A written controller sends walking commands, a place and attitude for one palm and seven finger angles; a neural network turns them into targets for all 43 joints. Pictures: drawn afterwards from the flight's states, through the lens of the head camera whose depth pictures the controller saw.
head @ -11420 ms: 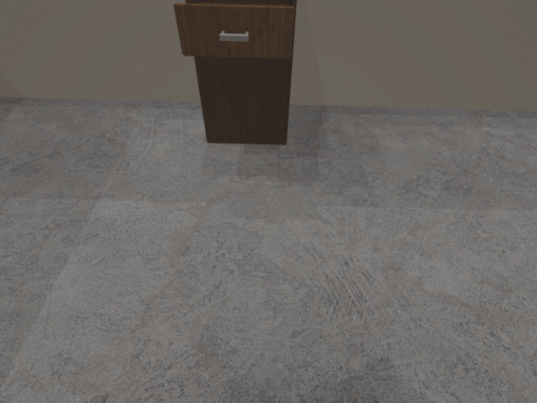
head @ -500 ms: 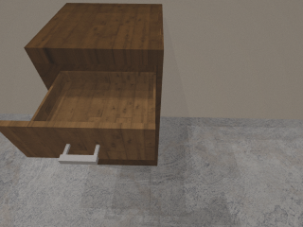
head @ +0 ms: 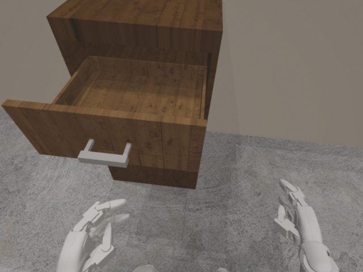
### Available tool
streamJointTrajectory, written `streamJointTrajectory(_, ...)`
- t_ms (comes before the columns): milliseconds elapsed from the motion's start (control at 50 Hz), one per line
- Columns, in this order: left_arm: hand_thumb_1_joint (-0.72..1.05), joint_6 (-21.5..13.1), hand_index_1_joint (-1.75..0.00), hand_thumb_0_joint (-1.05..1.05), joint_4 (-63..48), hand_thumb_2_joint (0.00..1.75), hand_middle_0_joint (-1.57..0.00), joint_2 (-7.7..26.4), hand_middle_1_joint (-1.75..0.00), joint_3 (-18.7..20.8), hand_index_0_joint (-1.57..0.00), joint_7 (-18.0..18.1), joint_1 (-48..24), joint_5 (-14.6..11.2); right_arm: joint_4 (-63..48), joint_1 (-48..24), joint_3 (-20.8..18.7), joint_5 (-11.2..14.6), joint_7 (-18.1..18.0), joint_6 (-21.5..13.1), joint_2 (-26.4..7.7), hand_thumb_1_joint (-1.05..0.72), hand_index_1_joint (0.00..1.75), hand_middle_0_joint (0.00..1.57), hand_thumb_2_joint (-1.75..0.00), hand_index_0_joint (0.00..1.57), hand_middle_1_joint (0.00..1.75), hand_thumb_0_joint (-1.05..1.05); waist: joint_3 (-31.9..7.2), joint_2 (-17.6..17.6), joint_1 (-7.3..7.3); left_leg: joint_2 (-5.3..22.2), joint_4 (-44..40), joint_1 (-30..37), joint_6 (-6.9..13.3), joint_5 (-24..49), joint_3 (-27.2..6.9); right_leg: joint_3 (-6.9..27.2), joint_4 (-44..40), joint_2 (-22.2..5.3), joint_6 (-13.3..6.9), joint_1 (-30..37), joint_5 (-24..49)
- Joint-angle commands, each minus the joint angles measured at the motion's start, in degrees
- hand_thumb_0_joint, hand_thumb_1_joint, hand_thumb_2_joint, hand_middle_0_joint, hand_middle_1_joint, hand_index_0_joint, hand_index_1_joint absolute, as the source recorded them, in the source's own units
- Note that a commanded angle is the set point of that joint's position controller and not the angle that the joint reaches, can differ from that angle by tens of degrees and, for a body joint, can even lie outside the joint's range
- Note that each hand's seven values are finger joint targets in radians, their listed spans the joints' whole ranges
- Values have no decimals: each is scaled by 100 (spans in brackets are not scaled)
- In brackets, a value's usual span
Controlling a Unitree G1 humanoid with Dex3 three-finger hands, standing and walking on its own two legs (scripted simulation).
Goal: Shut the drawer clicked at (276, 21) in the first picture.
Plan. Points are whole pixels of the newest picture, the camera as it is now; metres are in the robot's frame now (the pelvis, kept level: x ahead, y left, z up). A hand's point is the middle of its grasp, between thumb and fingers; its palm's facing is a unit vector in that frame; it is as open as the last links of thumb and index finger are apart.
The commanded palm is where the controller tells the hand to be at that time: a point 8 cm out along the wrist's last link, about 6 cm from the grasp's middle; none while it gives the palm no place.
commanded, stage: raise the hand and make a fist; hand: left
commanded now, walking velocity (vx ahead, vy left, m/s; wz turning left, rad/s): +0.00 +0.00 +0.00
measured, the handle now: (106, 152) +0.35 +0.22 +0.06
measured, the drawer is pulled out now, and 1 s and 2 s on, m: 0.29 0.29 0.29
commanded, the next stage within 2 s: bring the fist close to the handle in 1.42 s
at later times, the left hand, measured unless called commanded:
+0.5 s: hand (86, 227) +0.17 +0.18 +0.09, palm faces +0.03 -1.00 -0.07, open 3.4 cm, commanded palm +0.13 +0.23 +0.10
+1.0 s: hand (72, 211) +0.18 +0.19 +0.14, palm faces +0.03 -1.00 -0.08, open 3.2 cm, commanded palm +0.13 +0.24 +0.16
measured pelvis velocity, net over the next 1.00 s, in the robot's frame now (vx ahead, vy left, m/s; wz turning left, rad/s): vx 0.02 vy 0.02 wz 0.02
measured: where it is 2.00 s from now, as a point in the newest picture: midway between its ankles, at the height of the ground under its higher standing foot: outside the picture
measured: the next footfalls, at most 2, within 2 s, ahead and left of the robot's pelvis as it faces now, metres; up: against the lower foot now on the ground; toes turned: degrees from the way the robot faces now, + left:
none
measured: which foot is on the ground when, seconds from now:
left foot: down 0.00-1.00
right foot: down 0.00-1.00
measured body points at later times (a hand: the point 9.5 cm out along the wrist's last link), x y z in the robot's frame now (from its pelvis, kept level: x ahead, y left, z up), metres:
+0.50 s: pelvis +0.01 +0.01 +0.01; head +0.04 +0.01 +0.46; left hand +0.17 +0.24 +0.10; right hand +0.17 -0.24 -0.06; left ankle +0.00 +0.12 -0.67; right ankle +0.03 -0.10 -0.67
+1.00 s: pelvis +0.02 +0.02 +0.03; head +0.02 +0.02 +0.48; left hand +0.17 +0.25 +0.15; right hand +0.23 -0.17 -0.01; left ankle +0.00 +0.12 -0.67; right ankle +0.03 -0.10 -0.67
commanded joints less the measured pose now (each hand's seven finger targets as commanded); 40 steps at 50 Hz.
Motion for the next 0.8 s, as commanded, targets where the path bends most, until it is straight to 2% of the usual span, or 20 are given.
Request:
streamJointTrajectory(0, 90, -928, -84, 0, -2419, 90, -70, 479, -84, 363, -70, 91, -852, -264, -581, 349, 25, -25, -103, -286, -414, -90, 30, 20, -90, 20, 30, 0, -752, 446, -464, -125, -598, 87, 146, 1453, -315, 336, -904, 253, 1, 467, 1265)
streamJointTrajectory(40, 90, -948, -88, 0, -2257, 90, -74, 527, -88, 217, -74, -249, -1150, -335, -480, 325, 116, -2, -137, -413, -496, -90, 30, 20, -90, 20, 30, 0, -607, 427, -623, -106, -518, -80, 154, 1160, -399, 371, -1000, 242, 19, 280, 879)
streamJointTrajectory(80, 90, -674, -93, 0, -1930, 90, -78, 524, -93, 131, -78, -578, -987, -399, -434, 320, 143, 64, -184, -504, -537, -90, 30, 20, -90, 20, 30, 0, -559, 412, -627, -108, -567, -97, 150, 898, -403, 415, -1170, 228, 28, 309, 481)
streamJointTrajectory(120, 90, -220, -97, 0, -1773, 90, -82, 696, -97, 288, -82, -781, -811, -502, -473, 273, 153, 136, -245, -547, -545, -90, 30, 20, -90, 20, 30, 0, -671, 170, -536, -142, -692, -166, 150, 773, -413, 483, -1393, 188, 61, 597, 191)
streamJointTrajectory(140, 90, 37, -99, 0, -1672, 90, -84, 786, -99, 445, -84, -817, -657, -542, -499, 224, 155, 155, -276, -548, -520, -90, 30, 20, -90, 20, 30, 0, -697, 74, -432, -160, -763, -218, 141, 776, -401, 525, -1498, 156, 79, 786, 85)
streamJointTrajectory(160, 90, 287, -101, 0, -1398, 90, -86, 988, -101, 796, -86, -773, -427, -567, -440, 113, 144, 178, -296, -512, -496, -90, 30, 20, -90, 20, 30, 0, -713, -43, -321, -172, -818, -231, 133, 830, -395, 555, -1579, 151, 78, 962, 30)
streamJointTrajectory(220, 90, 585, -108, 0, -1869, 90, -92, 977, -108, 1144, -92, -564, -162, -735, -478, 30, 141, 172, -337, -479, -354, -90, 30, 20, -90, 20, 30, 0, -983, -48, -67, -167, -1081, -17, 114, 1253, -383, 408, -1529, 103, 86, 1446, 536)
streamJointTrajectory(260, 90, 579, -112, 0, -1912, 90, -96, 982, -112, 1305, -96, -337, 154, -746, -414, -59, 137, 149, -326, -490, -278, -90, 30, 20, -90, 20, 30, 0, -915, -123, 50, -147, -1198, 16, 98, 1471, -388, 286, -1452, 133, 71, 1598, 869)
streamJointTrajectory(300, 90, 413, -117, 0, -2185, 90, -100, 799, -117, 1132, -100, -206, 213, -729, -357, 9, 129, 134, -283, -559, -252, -90, 30, 20, -90, 20, 30, 0, -709, -6, -7, -136, -1282, 129, 92, 1559, -379, 207, -1444, 141, 69, 1501, 1043)
streamJointTrajectory(360, 90, 187, -123, 0, -2269, 90, -106, 808, -123, 1015, -106, -135, 401, -628, -298, -6, 87, 121, -229, -667, -326, -90, 30, 20, -90, 20, 30, 0, -455, -9, -98, -121, -1296, 166, 109, 1482, -355, 204, -1510, 139, 76, 1332, 911)
streamJointTrajectory(380, 90, 107, -125, 0, -2366, 90, -108, 755, -125, 917, -108, -172, 341, -621, -276, 95, 83, 124, -218, -703, -353, -90, 30, 20, -90, 20, 30, 0, -491, 107, -160, -141, -1289, 234, 110, 1435, -327, 231, -1547, 130, 79, 1301, 855)
streamJointTrajectory(460, 90, 1, -134, 0, -2596, 90, -116, 791, -134, 811, -116, -262, 339, -606, -270, 111, 71, 149, -222, -824, -442, -90, 30, 20, -90, 20, 30, 0, -367, 174, -232, -121, -1364, 393, 122, 1316, -370, 185, -1612, 143, 63, 1191, 679)
streamJointTrajectory(480, 90, 5, -136, 0, -2642, 90, -118, 786, -136, 820, -118, -263, 456, -596, -267, 196, 48, 156, -224, -836, -427, -90, 30, 20, -90, 20, 30, 0, -471, 246, -194, -124, -1399, 490, 118, 1355, -355, 163, -1604, 158, 58, 1230, 733)
streamJointTrajectory(560, 90, 128, -145, 0, -2858, 90, -126, 875, -145, 832, -126, -143, 285, -533, -283, 184, 94, 151, -232, -832, -449, -90, 30, 20, -90, 20, 30, 0, -296, 407, -209, -92, -1538, 634, 108, 1359, -418, 56, -1609, 187, 47, 1210, 789)
streamJointTrajectory(600, 90, 227, -149, 0, -2836, 90, -130, 826, -149, 832, -130, -115, 288, -556, -328, 209, 105, 164, -252, -796, -425, -90, 30, 20, -90, 20, 30, 0, -261, 257, -198, -89, -1604, 681, 111, 1339, -419, 42, -1674, 203, 56, 1275, 819)
streamJointTrajectory(660, 90, 414, -156, 0, -2965, 90, -136, 920, -156, 863, -136, -110, 62, -527, -370, 156, 164, 174, -267, -762, -453, -90, 30, 20, -90, 20, 30, 0, -245, 368, -181, -66, -1728, 839, 107, 1442, -445, 19, -1714, 208, 48, 1420, 955)
streamJointTrajectory(680, 90, 492, -158, 0, -3005, 90, -138, 837, -158, 813, -138, -132, 145, -526, -385, 177, 185, 169, -258, -771, -410, -90, 30, 20, -90, 20, 30, 0, -330, 510, -131, -71, -1768, 957, 100, 1640, -436, -4, -1705, 201, 39, 1530, 1168)
streamJointTrajectory(740, 90, 745, -160, 0, -2978, 90, -140, 881, -160, 880, -140, -217, 169, -572, -371, 162, 230, 184, -246, -781, -404, -90, 30, 20, -90, 20, 30, 0, -299, 382, -122, -53, -1839, 1090, 77, 1895, -447, -43, -1777, 216, 51, 1671, 1498)
streamJointTrajectory(760, 90, 830, -160, 0, -2933, 90, -140, 944, -160, 960, -140, -234, 227, -563, -355, 119, 234, 182, -248, -770, -402, -90, 30, 20, -90, 20, 30, 0, -318, 221, -102, -44, -1858, 1106, 87, 1954, -446, -41, -1803, 228, 53, 1764, 1578)
streamJointTrajectory(780, 90, 899, -160, 0, -2974, 90, -140, 895, -160, 935, -140, -273, 240, -570, -360, 104, 253, 201, -246, -773, -387, -90, 30, 20, -90, 20, 30, 0, -232, 298, -93, -43, -1897, 1153, 77, 2034, -431, -55, -1824, 228, 54, 1788, 1670)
